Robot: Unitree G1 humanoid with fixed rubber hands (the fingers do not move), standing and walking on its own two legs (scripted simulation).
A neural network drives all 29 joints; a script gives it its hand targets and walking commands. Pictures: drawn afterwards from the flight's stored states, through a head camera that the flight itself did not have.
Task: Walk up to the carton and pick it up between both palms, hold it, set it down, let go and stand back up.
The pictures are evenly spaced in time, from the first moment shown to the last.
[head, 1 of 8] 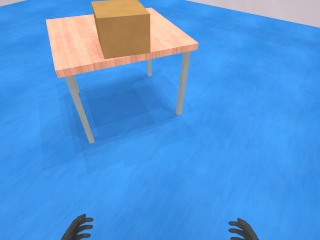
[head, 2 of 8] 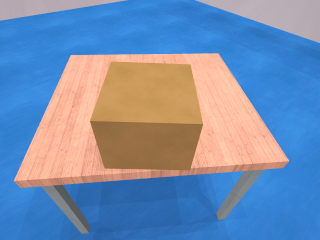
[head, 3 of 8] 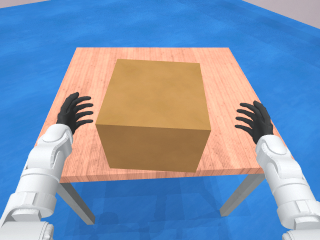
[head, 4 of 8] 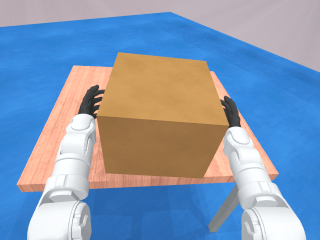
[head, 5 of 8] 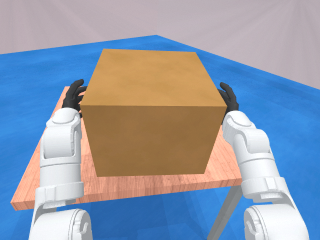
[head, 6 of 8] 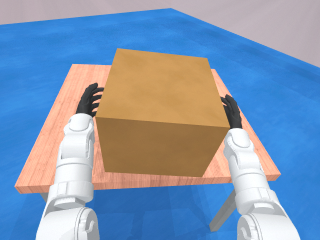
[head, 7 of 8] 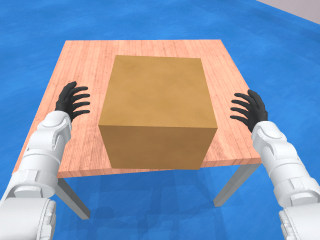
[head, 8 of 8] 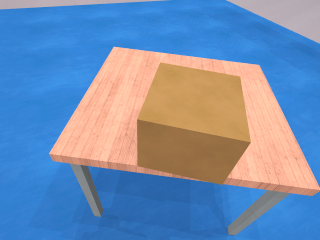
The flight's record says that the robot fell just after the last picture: no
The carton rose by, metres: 0.20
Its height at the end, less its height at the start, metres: +0.00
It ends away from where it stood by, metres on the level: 0.04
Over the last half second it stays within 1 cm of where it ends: yes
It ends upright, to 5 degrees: yes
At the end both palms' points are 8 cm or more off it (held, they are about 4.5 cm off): yes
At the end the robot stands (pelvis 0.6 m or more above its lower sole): yes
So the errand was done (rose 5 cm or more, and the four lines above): yes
